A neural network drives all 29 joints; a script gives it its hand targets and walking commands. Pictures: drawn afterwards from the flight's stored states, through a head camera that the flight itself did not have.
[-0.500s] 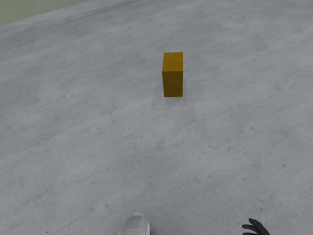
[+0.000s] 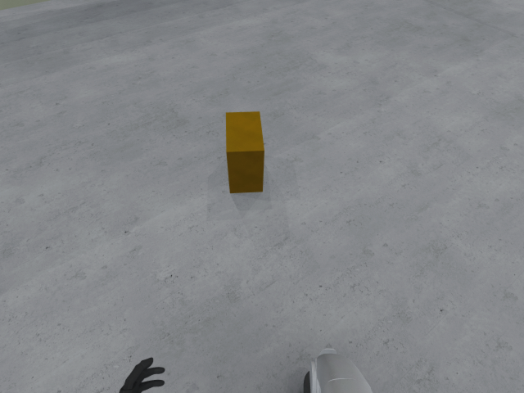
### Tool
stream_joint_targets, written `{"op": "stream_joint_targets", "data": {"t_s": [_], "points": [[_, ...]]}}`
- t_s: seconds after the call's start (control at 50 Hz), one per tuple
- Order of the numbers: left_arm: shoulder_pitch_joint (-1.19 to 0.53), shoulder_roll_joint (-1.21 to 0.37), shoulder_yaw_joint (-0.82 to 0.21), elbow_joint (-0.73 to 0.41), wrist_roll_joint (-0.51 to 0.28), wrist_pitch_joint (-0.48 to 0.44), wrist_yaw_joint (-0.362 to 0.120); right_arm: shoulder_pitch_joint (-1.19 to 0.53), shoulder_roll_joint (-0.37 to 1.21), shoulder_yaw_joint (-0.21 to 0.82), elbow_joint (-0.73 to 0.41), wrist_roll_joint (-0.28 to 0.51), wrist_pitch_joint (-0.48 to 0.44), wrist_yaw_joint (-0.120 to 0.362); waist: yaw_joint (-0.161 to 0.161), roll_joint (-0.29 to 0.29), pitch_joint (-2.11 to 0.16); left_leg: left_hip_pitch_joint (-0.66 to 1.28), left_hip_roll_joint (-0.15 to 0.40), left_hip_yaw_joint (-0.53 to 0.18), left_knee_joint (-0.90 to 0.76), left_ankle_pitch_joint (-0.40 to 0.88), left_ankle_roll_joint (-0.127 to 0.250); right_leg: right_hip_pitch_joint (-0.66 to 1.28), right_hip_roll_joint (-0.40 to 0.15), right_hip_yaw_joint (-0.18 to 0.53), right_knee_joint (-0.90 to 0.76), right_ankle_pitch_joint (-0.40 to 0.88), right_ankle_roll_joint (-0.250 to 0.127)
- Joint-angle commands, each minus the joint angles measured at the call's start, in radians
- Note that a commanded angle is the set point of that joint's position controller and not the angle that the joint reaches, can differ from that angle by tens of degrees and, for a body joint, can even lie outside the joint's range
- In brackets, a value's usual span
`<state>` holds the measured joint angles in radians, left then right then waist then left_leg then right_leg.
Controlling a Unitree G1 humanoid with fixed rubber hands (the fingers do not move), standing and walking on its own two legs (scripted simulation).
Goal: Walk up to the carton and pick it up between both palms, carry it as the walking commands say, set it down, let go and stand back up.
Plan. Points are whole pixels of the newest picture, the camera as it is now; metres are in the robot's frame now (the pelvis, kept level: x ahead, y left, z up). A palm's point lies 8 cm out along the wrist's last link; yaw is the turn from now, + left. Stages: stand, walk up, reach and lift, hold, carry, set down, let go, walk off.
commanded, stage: walk up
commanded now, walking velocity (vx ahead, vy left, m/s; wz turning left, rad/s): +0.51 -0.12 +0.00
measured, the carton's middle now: (244, 152) +1.25 +0.00 -0.64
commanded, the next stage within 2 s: none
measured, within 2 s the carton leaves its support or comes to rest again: neither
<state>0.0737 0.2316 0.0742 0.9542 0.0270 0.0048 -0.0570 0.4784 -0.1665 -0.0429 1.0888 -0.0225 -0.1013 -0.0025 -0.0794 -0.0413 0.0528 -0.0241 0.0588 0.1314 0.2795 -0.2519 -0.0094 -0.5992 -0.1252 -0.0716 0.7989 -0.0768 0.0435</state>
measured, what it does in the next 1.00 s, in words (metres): walks ahead: right foot, then left foot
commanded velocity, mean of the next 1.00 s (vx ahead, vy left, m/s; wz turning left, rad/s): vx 0.50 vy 0.05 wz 0.00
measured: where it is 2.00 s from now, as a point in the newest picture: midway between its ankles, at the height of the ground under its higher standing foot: (242, 257)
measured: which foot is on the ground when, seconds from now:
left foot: down 0.00-0.16, up 0.18-0.68, down 0.70-1.00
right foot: up 0.00-0.14, down 0.16-0.70, up 0.72-1.00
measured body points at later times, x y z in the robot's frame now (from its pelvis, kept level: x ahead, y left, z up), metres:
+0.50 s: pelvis +0.24 -0.05 +0.00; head +0.26 -0.08 +0.45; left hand +0.15 +0.20 -0.12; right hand +0.36 -0.29 -0.15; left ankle +0.33 +0.14 -0.68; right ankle +0.21 -0.16 -0.75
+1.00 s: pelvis +0.48 +0.03 +0.00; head +0.50 +0.05 +0.45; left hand +0.60 +0.27 -0.15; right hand +0.40 -0.21 -0.13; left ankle +0.43 +0.14 -0.75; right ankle +0.57 -0.14 -0.68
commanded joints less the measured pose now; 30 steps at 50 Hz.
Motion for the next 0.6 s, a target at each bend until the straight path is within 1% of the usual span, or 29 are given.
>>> {"op": "stream_joint_targets", "data": {"t_s": [0.0,0.02,0.04,0.06,0.08,0.1,0.12,0.14,0.16,0.18,0.2,0.22,0.24,0.26,0.28,0.3,0.32,0.36,0.42,0.48,0.54,0.56,0.58], "points": [[-0.108,0.0,-0.014,-0.082,-0.011,-0.013,-0.009,0.013,-0.148,-0.026,-0.03,0.002,-0.01,-0.007,0.0,0.185,0.08,-0.013,0.244,-0.134,-0.142,0.243,0.098,-0.01,0.002,-0.02,-0.139,0.036,-0.004],[-0.12,0.003,-0.014,-0.093,-0.01,-0.019,-0.008,0.013,-0.152,-0.029,-0.025,0.005,-0.008,-0.008,-0.001,0.197,0.079,-0.01,0.245,-0.128,-0.139,0.229,0.092,0.017,0.006,-0.023,-0.169,0.024,-0.008],[-0.123,0.001,-0.016,-0.106,-0.009,-0.027,-0.006,0.003,-0.147,-0.03,-0.019,0.007,-0.004,-0.009,0.008,0.226,0.071,-0.033,0.223,-0.105,-0.135,0.192,0.084,0.08,0.012,-0.025,-0.197,-0.003,-0.014],[-0.1,0.003,-0.016,-0.105,-0.01,-0.035,-0.003,-0.001,-0.147,-0.031,-0.002,0.01,0.006,-0.009,0.028,0.262,0.053,-0.065,0.184,-0.074,-0.111,0.157,0.088,0.163,0.027,-0.036,-0.205,-0.052,-0.019],[-0.07,0.014,-0.01,-0.096,-0.005,-0.043,0.005,0.0,-0.149,-0.032,0.007,0.013,0.011,-0.008,0.036,0.237,0.045,-0.076,0.187,-0.074,-0.069,0.19,0.094,0.212,0.048,-0.063,-0.212,-0.082,-0.023],[-0.014,0.031,0.001,-0.082,-0.001,-0.053,0.015,-0.001,-0.16,-0.034,0.014,0.018,0.014,-0.008,0.061,0.189,0.023,-0.09,0.184,-0.064,0.016,0.26,0.09,0.292,0.064,-0.086,-0.243,-0.088,-0.026],[0.084,0.058,0.015,-0.049,0.003,-0.066,0.026,0.003,-0.169,-0.035,0.017,0.021,0.019,-0.005,0.106,0.111,-0.028,-0.123,0.152,-0.028,0.183,0.357,0.077,0.431,0.086,-0.118,-0.305,-0.104,-0.033],[0.246,0.12,0.037,0.002,0.016,-0.079,0.038,0.016,-0.149,-0.029,0.008,0.02,0.018,-0.004,0.163,0.022,-0.131,-0.262,0.119,-0.026,0.413,0.311,0.049,0.663,0.018,-0.026,-0.288,-0.141,-0.059],[0.393,0.23,0.062,0.024,0.023,-0.082,0.046,0.046,-0.086,-0.017,-0.032,0.024,0.012,-0.003,0.215,-0.241,-0.252,-0.49,0.032,-0.009,0.749,-0.066,0.014,0.825,-0.305,0.391,-0.418,-0.264,-0.142],[0.414,0.304,0.08,0.045,-0.007,-0.068,0.045,0.071,-0.116,-0.039,-0.023,0.008,0.019,0.0,0.198,-0.253,-0.316,-0.565,-0.028,-0.16,0.916,-0.274,0.017,0.806,-0.408,0.711,-0.588,-0.268,-0.195],[0.338,0.268,0.072,0.051,-0.007,-0.06,0.055,0.03,-0.135,-0.052,-0.035,0.009,0.031,0.004,0.153,-0.105,-0.233,-0.6,0.024,-0.216,0.998,-0.208,0.016,0.704,-0.422,0.688,-0.594,-0.293,-0.178],[0.257,0.173,0.049,0.038,-0.004,-0.067,0.062,-0.014,-0.102,-0.043,-0.047,-0.001,0.034,0.01,0.123,-0.036,-0.114,-0.603,0.06,-0.2,1.0,-0.113,0.015,0.577,-0.367,0.534,-0.567,-0.242,-0.157],[0.203,0.108,0.035,0.033,-0.01,-0.075,0.062,-0.041,-0.076,-0.038,-0.049,-0.008,0.039,0.016,0.094,-0.028,-0.059,-0.563,0.089,-0.186,0.957,-0.022,0.009,0.484,-0.293,0.382,-0.566,-0.178,-0.13],[0.186,0.065,0.023,0.035,-0.01,-0.082,0.063,-0.046,-0.063,-0.035,-0.051,-0.01,0.048,0.021,0.071,-0.063,-0.042,-0.526,0.099,-0.179,0.916,0.024,0.003,0.424,-0.236,0.281,-0.57,-0.102,-0.104],[0.199,0.049,0.015,0.037,-0.008,-0.088,0.061,-0.047,-0.056,-0.032,-0.053,-0.011,0.061,0.027,0.064,-0.097,-0.049,-0.504,0.091,-0.162,0.903,0.051,-0.002,0.403,-0.207,0.215,-0.566,-0.039,-0.092],[0.228,0.045,0.009,0.042,-0.008,-0.093,0.058,-0.059,-0.052,-0.03,-0.059,-0.013,0.072,0.033,0.062,-0.118,-0.049,-0.508,0.082,-0.148,0.89,0.071,-0.008,0.4,-0.194,0.178,-0.563,0.01,-0.09],[0.257,0.049,0.008,0.049,-0.008,-0.097,0.055,-0.08,-0.054,-0.03,-0.067,-0.016,0.082,0.038,0.061,-0.129,-0.041,-0.524,0.079,-0.134,0.869,0.092,-0.013,0.399,-0.189,0.154,-0.569,0.036,-0.093],[0.311,0.066,0.009,0.061,-0.007,-0.1,0.053,-0.153,-0.069,-0.03,-0.09,-0.018,0.094,0.048,0.071,-0.128,-0.012,-0.566,0.083,-0.114,0.808,0.145,-0.024,0.404,-0.188,0.129,-0.597,0.021,-0.101],[0.37,0.079,0.008,0.067,-0.006,-0.101,0.06,-0.285,-0.082,-0.028,-0.138,-0.011,0.098,0.066,0.1,-0.124,0.043,-0.613,0.089,-0.093,0.663,0.194,-0.044,0.423,-0.191,0.108,-0.643,-0.022,-0.111],[0.4,0.089,0.012,0.066,-0.008,-0.1,0.065,-0.398,-0.077,-0.017,-0.176,-0.005,0.095,0.079,0.126,-0.121,0.069,-0.584,0.079,-0.068,0.479,0.234,-0.053,0.441,-0.185,0.081,-0.672,-0.066,-0.11],[0.438,0.111,0.02,0.071,-0.002,-0.094,0.068,-0.494,-0.084,-0.012,-0.21,0.0,0.091,0.084,0.157,-0.133,0.081,-0.54,0.065,-0.042,0.355,0.227,-0.046,0.49,-0.198,0.069,-0.684,-0.055,-0.117],[0.445,0.12,0.023,0.072,-0.001,-0.092,0.07,-0.514,-0.09,-0.013,-0.22,0.001,0.089,0.085,0.161,-0.139,0.081,-0.523,0.064,-0.042,0.325,0.209,-0.043,0.508,-0.205,0.065,-0.676,-0.035,-0.12],[0.428,0.124,0.022,0.067,0.0,-0.089,0.067,-0.515,-0.095,-0.015,-0.227,0.004,0.085,0.082,0.155,-0.163,0.068,-0.479,0.058,-0.039,0.289,0.171,-0.036,0.512,-0.194,0.045,-0.66,-0.025,-0.121]]}}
